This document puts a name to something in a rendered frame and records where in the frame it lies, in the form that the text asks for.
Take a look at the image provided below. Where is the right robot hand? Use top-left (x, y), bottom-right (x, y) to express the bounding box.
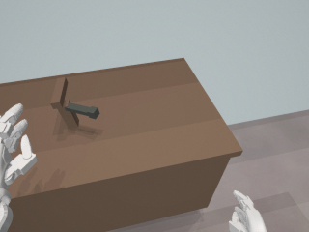
top-left (229, 190), bottom-right (267, 232)

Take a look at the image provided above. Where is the counter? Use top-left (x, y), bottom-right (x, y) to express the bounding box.
top-left (0, 58), bottom-right (243, 232)

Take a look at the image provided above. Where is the left robot hand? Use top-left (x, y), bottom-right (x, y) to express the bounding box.
top-left (0, 103), bottom-right (38, 190)

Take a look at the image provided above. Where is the tap lever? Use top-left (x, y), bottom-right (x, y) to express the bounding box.
top-left (64, 102), bottom-right (100, 119)

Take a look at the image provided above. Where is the left robot forearm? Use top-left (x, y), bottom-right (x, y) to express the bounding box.
top-left (0, 188), bottom-right (14, 232)

